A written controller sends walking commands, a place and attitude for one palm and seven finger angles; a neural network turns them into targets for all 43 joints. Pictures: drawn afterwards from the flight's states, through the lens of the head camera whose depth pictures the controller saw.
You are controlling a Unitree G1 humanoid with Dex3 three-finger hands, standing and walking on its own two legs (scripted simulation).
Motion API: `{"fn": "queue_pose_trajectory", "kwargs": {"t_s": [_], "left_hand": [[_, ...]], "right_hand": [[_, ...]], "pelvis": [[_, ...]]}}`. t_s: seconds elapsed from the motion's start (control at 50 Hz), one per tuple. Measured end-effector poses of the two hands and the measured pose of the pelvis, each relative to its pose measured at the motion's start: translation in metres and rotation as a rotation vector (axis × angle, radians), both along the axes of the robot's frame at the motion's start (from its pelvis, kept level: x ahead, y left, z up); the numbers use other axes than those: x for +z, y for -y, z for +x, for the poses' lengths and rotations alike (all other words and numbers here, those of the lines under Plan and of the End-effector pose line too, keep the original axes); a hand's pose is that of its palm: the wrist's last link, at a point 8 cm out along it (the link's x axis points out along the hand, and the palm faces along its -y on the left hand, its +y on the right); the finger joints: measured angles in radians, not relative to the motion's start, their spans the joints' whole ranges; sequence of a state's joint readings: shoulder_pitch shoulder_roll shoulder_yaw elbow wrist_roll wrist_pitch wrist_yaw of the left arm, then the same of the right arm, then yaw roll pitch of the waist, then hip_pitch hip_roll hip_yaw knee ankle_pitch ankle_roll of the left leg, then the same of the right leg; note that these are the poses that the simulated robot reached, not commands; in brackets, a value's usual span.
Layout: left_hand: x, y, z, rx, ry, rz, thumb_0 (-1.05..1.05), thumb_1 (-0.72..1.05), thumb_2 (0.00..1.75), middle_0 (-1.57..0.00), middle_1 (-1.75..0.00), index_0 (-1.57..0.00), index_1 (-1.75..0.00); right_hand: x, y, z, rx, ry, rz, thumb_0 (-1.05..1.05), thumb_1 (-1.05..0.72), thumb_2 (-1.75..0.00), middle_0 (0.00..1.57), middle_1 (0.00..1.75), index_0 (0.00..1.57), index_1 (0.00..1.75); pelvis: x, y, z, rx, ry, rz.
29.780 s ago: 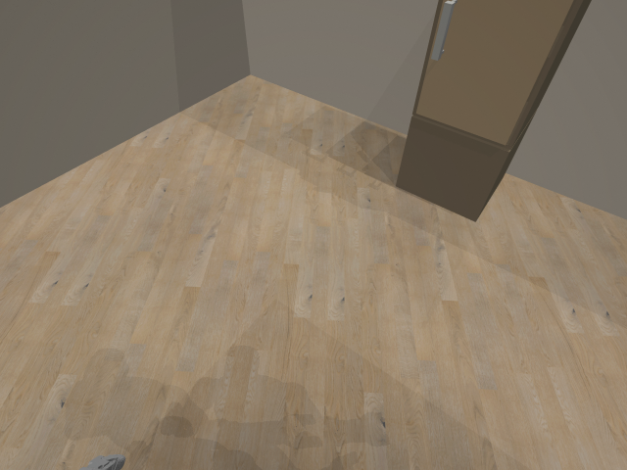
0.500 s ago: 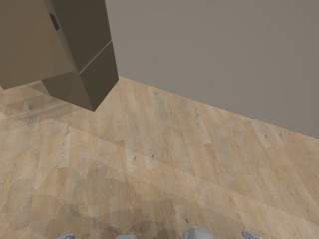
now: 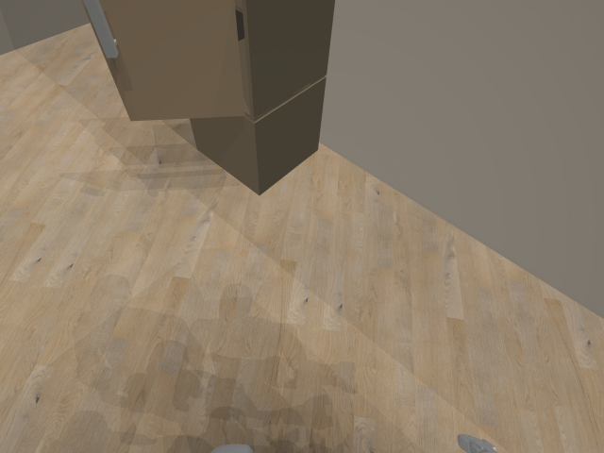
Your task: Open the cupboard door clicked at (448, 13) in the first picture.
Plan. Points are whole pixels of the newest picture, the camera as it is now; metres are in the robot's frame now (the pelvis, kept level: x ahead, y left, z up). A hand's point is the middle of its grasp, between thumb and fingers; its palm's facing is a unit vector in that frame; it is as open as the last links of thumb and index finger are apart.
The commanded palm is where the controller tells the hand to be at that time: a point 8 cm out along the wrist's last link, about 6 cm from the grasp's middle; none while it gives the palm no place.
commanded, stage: turn to face it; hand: left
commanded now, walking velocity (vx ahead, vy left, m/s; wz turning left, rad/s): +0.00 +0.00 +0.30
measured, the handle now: (100, 15) +1.01 +0.57 +0.01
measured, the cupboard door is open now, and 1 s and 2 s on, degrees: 49 49 49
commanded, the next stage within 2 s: take the last steps up to it in 0.32 s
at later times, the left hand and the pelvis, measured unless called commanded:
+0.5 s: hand out of the picture +0.05 +0.16 -0.14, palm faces +0.18 -0.95 -0.24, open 7.3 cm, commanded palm none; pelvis +0.01 -0.03 +0.02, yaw +9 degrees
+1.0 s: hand out of the picture +0.08 +0.25 -0.15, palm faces +0.29 -0.94 -0.19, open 7.3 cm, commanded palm none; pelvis +0.09 +0.05 +0.02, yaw +15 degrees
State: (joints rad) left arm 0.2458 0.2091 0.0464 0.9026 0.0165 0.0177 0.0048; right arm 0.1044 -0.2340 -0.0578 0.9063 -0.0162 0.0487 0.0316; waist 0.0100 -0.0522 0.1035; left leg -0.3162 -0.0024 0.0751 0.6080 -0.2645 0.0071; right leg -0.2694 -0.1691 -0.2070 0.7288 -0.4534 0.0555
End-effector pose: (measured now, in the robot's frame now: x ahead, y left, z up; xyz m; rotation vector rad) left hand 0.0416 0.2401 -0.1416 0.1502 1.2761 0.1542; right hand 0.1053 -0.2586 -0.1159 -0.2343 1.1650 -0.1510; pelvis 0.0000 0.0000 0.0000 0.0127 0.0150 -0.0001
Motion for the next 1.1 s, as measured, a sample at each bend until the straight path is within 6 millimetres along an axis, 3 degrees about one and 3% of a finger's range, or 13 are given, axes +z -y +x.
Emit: {"fn": "queue_pose_trajectory", "kwargs": {"t_s": [0.08, 0.18, 0.32, 0.4, 0.5, 0.58, 0.74, 0.8, 0.84, 0.9, 1.0, 1.1], "left_hand": [[0.000, -0.015, -0.011, 0.046, -0.057, 0.017, 0.01, 0.91, 0.90, -0.20, -0.30, -0.21, -0.30], [0.016, -0.020, -0.002, 0.077, -0.019, 0.033, 0.01, 0.91, 0.90, -0.20, -0.30, -0.20, -0.30], [0.029, -0.002, 0.015, 0.089, 0.056, 0.065, 0.00, 0.91, 0.90, -0.20, -0.30, -0.20, -0.30], [0.030, 0.016, 0.011, 0.098, 0.075, 0.084, 0.00, 0.91, 0.90, -0.20, -0.30, -0.20, -0.30], [0.032, 0.034, -0.009, 0.141, 0.045, 0.053, 0.00, 0.91, 0.90, -0.20, -0.30, -0.21, -0.30], [0.029, 0.037, -0.033, 0.202, 0.012, 0.023, 0.00, 0.92, 0.90, -0.20, -0.30, -0.21, -0.30], [0.007, 0.012, -0.099, 0.339, -0.145, -0.034, 0.00, 0.91, 0.90, -0.21, -0.30, -0.21, -0.30], [0.000, -0.005, -0.106, 0.346, -0.215, -0.041, 0.00, 0.91, 0.90, -0.20, -0.30, -0.21, -0.30], [0.003, -0.017, -0.094, 0.336, -0.217, -0.037, 0.01, 0.91, 0.90, -0.20, -0.30, -0.20, -0.30], [0.012, -0.034, -0.059, 0.315, -0.156, -0.026, 0.01, 0.91, 0.90, -0.20, -0.30, -0.20, -0.30], [0.024, -0.053, 0.019, 0.274, -0.017, -0.009, 0.01, 0.91, 0.90, -0.20, -0.30, -0.20, -0.30], [0.029, -0.060, 0.105, 0.205, 0.081, 0.002, 0.00, 0.91, 0.90, -0.20, -0.30, -0.20, -0.30]], "right_hand": [[0.009, -0.013, 0.014, 0.044, 0.029, -0.019, 0.00, -0.91, -0.90, 0.20, 0.30, 0.20, 0.30], [0.012, -0.019, 0.011, 0.074, -0.004, -0.009, 0.00, -0.91, -0.90, 0.20, 0.30, 0.20, 0.30], [-0.006, -0.009, -0.002, 0.074, -0.072, 0.046, 0.00, -0.91, -0.90, 0.20, 0.30, 0.20, 0.30], [-0.021, 0.005, -0.005, 0.070, -0.109, 0.072, 0.00, -0.91, -0.90, 0.20, 0.30, 0.20, 0.30], [-0.015, 0.011, 0.000, 0.089, -0.141, 0.063, 0.00, -0.91, -0.90, 0.20, 0.30, 0.20, 0.30], [-0.006, 0.004, 0.014, 0.137, -0.145, 0.053, 0.00, -0.91, -0.90, 0.19, 0.30, 0.20, 0.30], [0.004, -0.046, 0.075, 0.270, -0.053, 0.021, 0.01, -0.91, -0.90, 0.19, 0.30, 0.20, 0.30], [0.003, -0.065, 0.087, 0.280, 0.003, 0.007, 0.00, -0.91, -0.90, 0.19, 0.30, 0.20, 0.30], [0.005, -0.074, 0.084, 0.267, -0.001, 0.008, 0.00, -0.91, -0.90, 0.19, 0.30, 0.20, 0.30], [0.005, -0.085, 0.070, 0.250, -0.056, 0.019, 0.00, -0.91, -0.90, 0.19, 0.30, 0.20, 0.30], [-0.001, -0.097, 0.039, 0.205, -0.196, 0.054, 0.00, -0.91, -0.90, 0.20, 0.30, 0.20, 0.30], [-0.011, -0.101, 0.017, 0.133, -0.325, 0.086, 0.00, -0.91, -0.90, 0.20, 0.30, 0.20, 0.30]], "pelvis": [[0.005, -0.003, 0.001, 0.023, -0.002, -0.010], [0.015, 0.000, 0.004, 0.054, -0.006, -0.025], [0.014, 0.020, 0.008, 0.097, -0.004, -0.016], [0.008, 0.032, 0.011, 0.128, 0.002, -0.002], [0.016, 0.035, 0.015, 0.161, 0.015, 0.013], [0.020, 0.030, 0.020, 0.195, 0.015, 0.017], [0.011, -0.006, 0.038, 0.249, 0.008, 0.003], [0.005, -0.023, 0.044, 0.246, 0.012, 0.000], [0.009, -0.030, 0.051, 0.243, 0.011, -0.002], [0.017, -0.040, 0.065, 0.249, 0.010, -0.004], [0.023, -0.053, 0.092, 0.253, 0.014, -0.001], [0.018, -0.058, 0.126, 0.242, 0.017, 0.016]]}}
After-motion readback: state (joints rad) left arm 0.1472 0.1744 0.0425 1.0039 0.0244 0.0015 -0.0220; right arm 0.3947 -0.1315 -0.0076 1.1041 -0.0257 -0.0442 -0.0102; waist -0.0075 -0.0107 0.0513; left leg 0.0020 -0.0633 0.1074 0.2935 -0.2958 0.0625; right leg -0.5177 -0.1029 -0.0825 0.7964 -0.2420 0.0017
